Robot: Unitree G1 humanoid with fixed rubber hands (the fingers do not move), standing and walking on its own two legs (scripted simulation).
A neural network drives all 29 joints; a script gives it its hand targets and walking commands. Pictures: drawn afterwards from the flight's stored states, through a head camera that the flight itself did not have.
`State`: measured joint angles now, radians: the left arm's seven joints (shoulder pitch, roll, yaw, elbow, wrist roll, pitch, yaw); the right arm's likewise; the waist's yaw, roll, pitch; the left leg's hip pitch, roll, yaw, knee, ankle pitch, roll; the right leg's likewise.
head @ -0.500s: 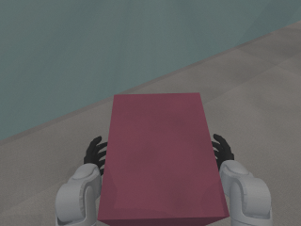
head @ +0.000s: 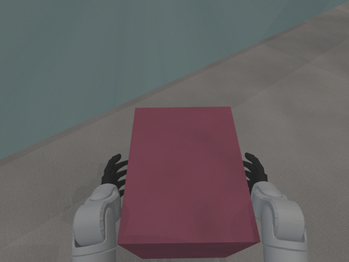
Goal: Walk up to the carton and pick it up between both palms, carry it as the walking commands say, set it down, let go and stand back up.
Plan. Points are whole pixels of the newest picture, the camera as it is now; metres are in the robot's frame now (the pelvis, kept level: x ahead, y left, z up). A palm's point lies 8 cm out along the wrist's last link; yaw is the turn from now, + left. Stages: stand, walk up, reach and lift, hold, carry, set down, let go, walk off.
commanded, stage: carry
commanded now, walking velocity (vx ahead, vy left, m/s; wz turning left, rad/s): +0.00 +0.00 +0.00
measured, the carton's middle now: (183, 187) +0.30 -0.01 -0.01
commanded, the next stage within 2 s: none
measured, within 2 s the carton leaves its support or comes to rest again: neither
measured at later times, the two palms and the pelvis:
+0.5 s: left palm (117, 168) +0.32 +0.15 +0.06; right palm (251, 167) +0.31 -0.16 +0.06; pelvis +0.05 +0.00 +0.00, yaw -1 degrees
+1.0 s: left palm (108, 172) +0.31 +0.17 +0.05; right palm (242, 171) +0.30 -0.14 +0.05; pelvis +0.05 +0.02 +0.00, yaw -1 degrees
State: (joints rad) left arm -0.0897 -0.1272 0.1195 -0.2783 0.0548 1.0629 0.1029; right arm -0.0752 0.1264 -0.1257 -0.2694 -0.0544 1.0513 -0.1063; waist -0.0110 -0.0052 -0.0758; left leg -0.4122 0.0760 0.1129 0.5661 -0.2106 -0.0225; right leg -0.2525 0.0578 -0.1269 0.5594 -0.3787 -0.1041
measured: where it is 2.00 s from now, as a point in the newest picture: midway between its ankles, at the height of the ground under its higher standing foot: outside the picture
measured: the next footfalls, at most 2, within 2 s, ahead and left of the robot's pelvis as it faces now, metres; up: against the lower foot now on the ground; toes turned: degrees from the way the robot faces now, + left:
none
